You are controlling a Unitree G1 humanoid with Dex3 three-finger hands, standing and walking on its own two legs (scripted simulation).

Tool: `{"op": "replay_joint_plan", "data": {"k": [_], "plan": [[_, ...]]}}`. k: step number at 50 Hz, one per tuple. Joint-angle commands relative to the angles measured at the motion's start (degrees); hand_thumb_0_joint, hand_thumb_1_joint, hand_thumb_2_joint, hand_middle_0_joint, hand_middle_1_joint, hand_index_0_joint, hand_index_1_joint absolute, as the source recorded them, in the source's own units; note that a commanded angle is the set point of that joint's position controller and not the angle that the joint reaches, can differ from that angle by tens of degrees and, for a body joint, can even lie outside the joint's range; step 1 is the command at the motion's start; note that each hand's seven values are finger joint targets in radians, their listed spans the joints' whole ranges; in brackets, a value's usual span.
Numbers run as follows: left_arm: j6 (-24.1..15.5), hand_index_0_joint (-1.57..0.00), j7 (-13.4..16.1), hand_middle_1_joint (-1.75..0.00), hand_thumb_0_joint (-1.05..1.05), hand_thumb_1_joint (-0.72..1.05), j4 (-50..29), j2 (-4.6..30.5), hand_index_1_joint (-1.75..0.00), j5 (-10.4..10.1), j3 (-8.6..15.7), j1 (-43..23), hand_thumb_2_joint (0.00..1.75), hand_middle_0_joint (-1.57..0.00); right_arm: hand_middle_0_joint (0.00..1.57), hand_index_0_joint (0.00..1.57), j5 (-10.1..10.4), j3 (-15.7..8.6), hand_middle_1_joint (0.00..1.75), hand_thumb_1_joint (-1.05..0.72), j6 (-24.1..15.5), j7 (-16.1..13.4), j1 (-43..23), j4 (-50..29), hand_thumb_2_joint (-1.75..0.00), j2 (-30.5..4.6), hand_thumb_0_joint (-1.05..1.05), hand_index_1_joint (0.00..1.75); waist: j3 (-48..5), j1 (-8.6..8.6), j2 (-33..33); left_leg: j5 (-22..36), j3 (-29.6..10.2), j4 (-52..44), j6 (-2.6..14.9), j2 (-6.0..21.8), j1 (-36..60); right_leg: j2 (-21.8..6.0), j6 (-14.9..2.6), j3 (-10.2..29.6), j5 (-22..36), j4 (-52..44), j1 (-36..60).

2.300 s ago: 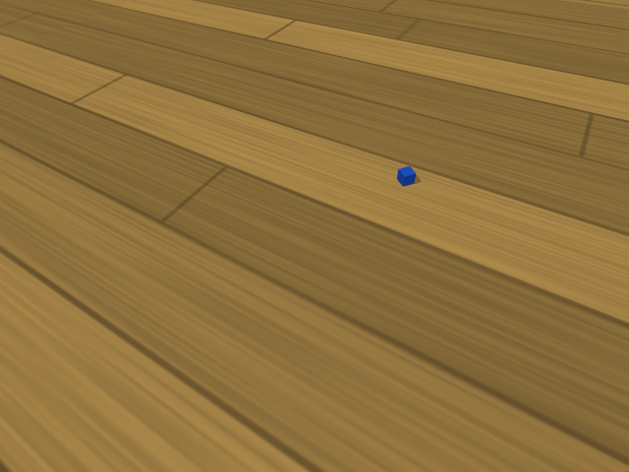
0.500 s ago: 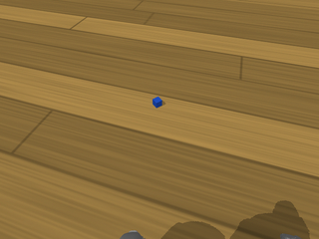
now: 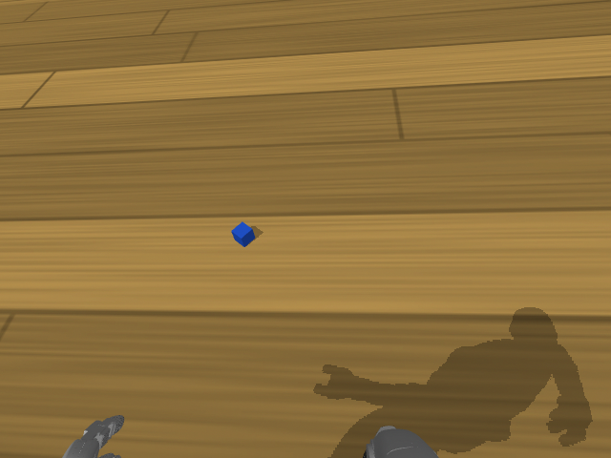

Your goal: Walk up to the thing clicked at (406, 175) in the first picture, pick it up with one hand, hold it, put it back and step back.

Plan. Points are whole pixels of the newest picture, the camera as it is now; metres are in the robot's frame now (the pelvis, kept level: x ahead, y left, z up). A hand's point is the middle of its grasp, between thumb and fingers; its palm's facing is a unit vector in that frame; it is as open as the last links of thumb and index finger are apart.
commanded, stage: walk up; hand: left
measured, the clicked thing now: (243, 234) +1.03 +0.26 -0.72
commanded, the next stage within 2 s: none
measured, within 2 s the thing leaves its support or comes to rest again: neither
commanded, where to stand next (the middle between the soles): +0.62 +0.03 m, yaw -1 degrees
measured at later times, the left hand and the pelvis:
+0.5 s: hand (122, 425) +0.23 +0.31 -0.14, palm faces -0.04 -0.93 -0.37, open 7.4 cm; pelvis +0.21 +0.03 +0.01, yaw -2 degrees
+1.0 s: hand (165, 268) +0.47 +0.26 -0.09, palm faces -0.03 -0.89 -0.45, open 7.4 cm; pelvis +0.39 -0.01 +0.01, yaw -1 degrees
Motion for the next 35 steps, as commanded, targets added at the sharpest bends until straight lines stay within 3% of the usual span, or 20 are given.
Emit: {"op": "replay_joint_plan", "data": {"k": [1,3,5,6,8,12,15,16,18,20,21,22,23,24,25,26,28,29,30,35], "plan": [[-0.86,-0.2,2.19,-0.3,0.0,0.9,-1.67,19.69,-0.3,-2.3,5.84,10.96,0.9,-0.2,0.2,0.2,0.1,-2.76,0.3,-0.9,-1.29,-1.21,-1.19,-5.85,-0.9,-13.99,0.0,0.3,-7.96,8.48,-12.3,1.55,-7.37,24.28,1.82,-2.51,-30.59,-20.95,-13.28,39.05,-10.64,-23.66,27.32],[-1.4,-0.2,2.91,-0.3,0.0,0.9,-2.53,15.96,-0.3,-2.23,4.46,7.63,0.9,-0.2,0.2,0.2,1.03,-2.13,0.3,-0.9,-0.93,-0.87,0.04,-4.06,-0.9,-11.17,0.0,0.3,-4.24,5.51,-9.23,7.46,-9.01,20.17,2.4,-1.44,-26.25,-14.88,-8.36,23.67,2.9,-21.58,19.09],[-2.04,-0.2,2.86,-0.3,0.0,0.9,-2.12,14.01,-0.3,-2.0,3.74,7.61,0.9,-0.2,0.2,0.2,0.5,-1.91,0.3,-0.9,-0.41,-0.25,1.17,-3.76,-0.9,-9.79,0.0,0.3,-2.46,3.92,-10.78,11.06,-7.9,16.45,1.84,-1.45,-23.04,-11.42,-7.09,17.56,10.62,-22.49,13.06],[-2.41,-0.2,2.83,-0.3,0.0,0.9,-2.25,13.64,-0.3,-1.92,3.54,8.27,0.9,-0.2,0.2,0.2,0.17,-2.08,0.3,-0.9,-0.16,0.08,1.26,-3.68,-0.9,-9.74,0.0,0.3,-2.49,3.83,-10.6,13.0,-7.3,15.43,1.49,-2.07,-22.75,-10.77,-6.99,16.11,12.18,-23.13,12.62],[-3.03,-0.2,2.85,-0.3,0.0,0.9,-3.04,13.76,-0.3,-1.75,3.6,8.6,0.9,-0.2,0.2,0.2,-0.18,-2.47,0.3,-0.9,0.23,0.62,-0.09,-4.1,-0.9,-9.65,0.0,0.3,-2.42,3.77,-9.49,15.95,-6.97,13.16,0.29,-1.79,-24.64,-11.32,-8.14,14.81,9.26,-24.77,13.08],[-3.46,-0.2,2.91,-0.3,0.0,0.9,-3.84,14.76,-0.3,-0.66,4.12,9.13,0.9,-0.2,0.2,0.2,-0.88,-3.05,0.3,-0.9,0.19,1.85,-6.99,-6.36,-0.9,-9.34,0.0,0.3,0.24,5.23,-8.99,16.88,-6.4,1.49,-1.39,-0.27,-26.66,-12.23,-10.15,13.93,-6.8,-28.12,10.83],[-3.55,-0.2,2.9,-0.3,0.0,0.9,-3.97,15.15,-0.3,-0.38,4.29,10.36,0.9,-0.2,0.2,0.2,-1.15,-2.86,0.3,-0.9,-0.84,2.48,-11.03,-8.03,-0.9,-8.43,0.0,0.3,0.03,6.44,-9.42,19.52,-6.18,-7.82,-0.73,0.21,-23.29,-12.75,-9.83,12.83,-1.94,-24.99,11.84],[-3.37,-0.2,2.9,-0.3,0.0,0.9,-3.44,14.75,-0.3,-0.52,4.17,11.27,0.9,-0.2,0.2,0.2,-1.09,-2.84,0.3,-0.9,-1.2,2.59,-12.0,-8.07,-0.9,-8.36,0.0,0.3,-0.61,6.87,-8.58,20.2,-4.99,-10.43,-0.33,-1.12,-22.47,-11.63,-9.0,11.14,3.09,-22.75,13.82],[-3.06,-0.2,3.0,-0.3,0.0,0.9,-3.28,15.07,-0.3,-0.53,3.87,12.28,0.9,-0.2,0.2,0.2,-1.06,-3.03,0.3,-0.9,-1.57,2.62,-13.1,-8.48,-0.9,-8.05,0.0,0.3,-2.26,6.76,-9.21,19.3,-3.29,-12.23,1.03,-2.79,-18.2,-12.34,-8.53,10.92,7.88,-20.25,14.15],[-2.68,-0.2,3.13,-0.3,0.0,0.9,-3.65,15.88,-0.3,-0.52,3.89,10.75,0.9,-0.2,0.2,0.2,-1.01,-3.45,0.3,-0.9,-1.79,2.46,-9.41,-7.46,-0.9,-8.43,0.0,0.3,-3.73,4.06,-8.08,18.42,-1.97,-15.68,2.21,-4.12,-11.08,-12.77,-7.93,10.61,9.53,-16.22,12.25],[-2.52,-0.2,3.22,-0.3,0.0,0.9,-3.85,15.22,-0.3,-0.51,3.34,10.88,0.9,-0.2,0.2,0.2,-1.13,-4.06,0.3,-0.9,-2.09,2.04,-5.24,-6.22,-0.9,-9.59,0.0,0.3,-5.63,1.74,-5.0,18.33,-1.73,-17.61,2.82,-5.63,-3.18,-11.16,-6.77,9.22,12.5,-9.13,9.32],[-2.37,-0.2,3.21,-0.3,0.0,0.9,-4.17,12.41,-0.3,-0.59,2.31,12.44,0.9,-0.2,0.2,0.2,-1.47,-5.18,0.3,-0.9,-2.53,1.37,1.32,-4.21,-0.9,-12.45,0.0,0.3,-9.97,-1.09,2.39,15.15,-4.41,-20.25,4.99,-5.0,6.67,-6.83,-4.82,5.54,14.22,4.6,5.78],[-2.34,-0.2,3.23,-0.3,0.0,0.9,-4.73,7.47,-0.3,-1.52,0.66,15.82,0.9,-0.2,0.2,0.2,-2.46,-6.67,0.3,-0.9,-2.88,0.7,5.74,-4.26,-0.9,-17.19,0.0,0.3,-14.99,-2.07,15.74,9.3,-23.06,-24.03,8.88,8.08,16.28,-0.99,-1.27,1.68,0.72,20.38,-4.98],[-1.85,-0.2,3.81,-0.3,0.0,0.9,-3.7,8.91,-0.3,-1.83,0.99,17.52,0.9,-0.2,0.2,0.2,-1.29,-6.55,0.3,-0.9,-2.93,0.22,4.5,-5.9,-0.9,-18.43,0.0,0.3,-13.74,-0.96,12.84,6.76,-39.85,-30.58,13.83,16.27,19.22,4.71,-0.3,1.77,-18.0,25.34,-14.87],[-1.38,-0.2,4.51,-0.3,0.0,0.9,-2.8,13.33,-0.3,-0.99,1.71,14.85,0.9,-0.2,0.2,0.2,0.22,-6.67,0.3,-0.9,-2.55,0.34,3.85,-5.6,-0.9,-18.19,0.0,0.3,-11.68,-1.21,9.19,8.5,-41.16,-29.64,16.98,17.83,16.49,0.33,-1.04,6.1,-19.72,29.99,-15.94],[-1.52,-0.2,4.35,-0.3,0.0,0.9,-2.74,14.05,-0.3,-0.71,1.44,12.32,0.9,-0.2,0.2,0.2,0.84,-5.95,0.3,-0.9,-2.27,0.02,2.11,-6.11,-0.9,-15.74,0.0,0.3,-7.62,-0.5,4.06,14.35,-33.85,-30.16,15.34,15.05,8.99,-0.9,-0.87,8.59,-16.32,30.41,-14.17],[-1.46,-0.2,3.51,-0.3,0.0,0.9,-1.11,12.85,-0.3,-1.38,1.66,13.74,0.9,-0.2,0.2,0.2,0.91,-4.09,0.3,-0.9,-2.42,-0.4,-2.4,-7.26,-0.9,-12.07,0.0,0.3,-3.87,1.86,2.58,25.03,-18.24,-30.0,10.24,8.03,1.57,-2.8,-0.65,9.48,-10.04,25.08,-8.94],[-1.17,-0.2,3.11,-0.3,0.0,0.9,-0.7,11.96,-0.3,-1.68,1.65,15.15,0.9,-0.2,0.2,0.2,1.11,-3.63,0.3,-0.9,-2.7,-0.41,-2.86,-7.13,-0.9,-11.62,0.0,0.3,-3.07,3.11,4.66,28.46,-14.18,-30.12,9.46,6.37,-0.74,-3.46,-0.14,8.11,-8.36,23.3,-7.21],[-0.79,-0.2,2.81,-0.3,0.0,0.9,-0.14,11.45,-0.3,-1.63,1.7,16.06,0.9,-0.2,0.2,0.2,1.1,-3.52,0.3,-0.9,-2.96,-0.37,-3.7,-7.36,-0.9,-11.56,0.0,0.3,-3.1,3.84,5.13,28.68,-11.97,-30.35,9.56,5.33,-3.39,-3.45,0.47,6.51,-6.86,22.47,-5.11],[-0.46,-0.2,1.62,-0.3,0.0,0.9,-2.19,10.13,-0.3,-0.71,2.08,9.7,0.9,-0.2,0.2,0.2,0.34,-3.78,0.3,-0.9,-2.94,-0.2,-2.97,-8.81,-0.9,-12.62,0.0,0.3,0.08,2.34,6.11,24.33,-10.2,-32.67,13.55,6.41,-5.09,-5.74,2.62,2.8,-4.38,8.55,-5.94]]}}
